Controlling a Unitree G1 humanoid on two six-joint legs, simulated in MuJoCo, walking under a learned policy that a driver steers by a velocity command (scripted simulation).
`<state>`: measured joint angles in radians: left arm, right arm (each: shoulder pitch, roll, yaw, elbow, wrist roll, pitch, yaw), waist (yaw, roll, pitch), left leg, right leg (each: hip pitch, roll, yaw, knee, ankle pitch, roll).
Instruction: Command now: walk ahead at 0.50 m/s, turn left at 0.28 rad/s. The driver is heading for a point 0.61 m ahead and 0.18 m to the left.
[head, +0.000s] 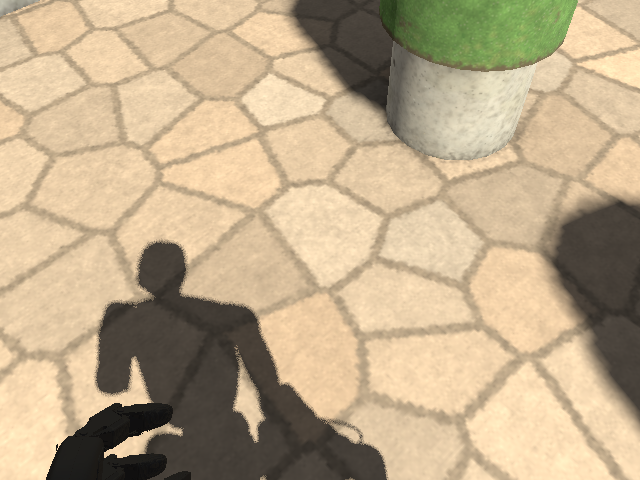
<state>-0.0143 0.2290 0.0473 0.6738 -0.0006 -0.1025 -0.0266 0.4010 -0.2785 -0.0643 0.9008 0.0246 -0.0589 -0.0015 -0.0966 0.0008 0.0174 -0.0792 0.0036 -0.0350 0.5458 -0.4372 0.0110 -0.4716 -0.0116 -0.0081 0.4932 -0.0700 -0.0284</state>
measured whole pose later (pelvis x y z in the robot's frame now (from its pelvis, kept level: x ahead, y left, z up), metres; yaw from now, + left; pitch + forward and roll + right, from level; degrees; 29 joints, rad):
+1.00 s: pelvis +0.51 +0.12 +0.00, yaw +31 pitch +2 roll +0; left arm 0.02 0.26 0.05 0.72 0.04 -0.12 -0.03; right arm 0.33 -0.29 -0.08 0.74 0.01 -0.02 -0.03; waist -0.06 0.00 0.02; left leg -0.15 -0.09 -0.18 0.65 -0.46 0.04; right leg -0.48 0.02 0.01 0.47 -0.01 -0.02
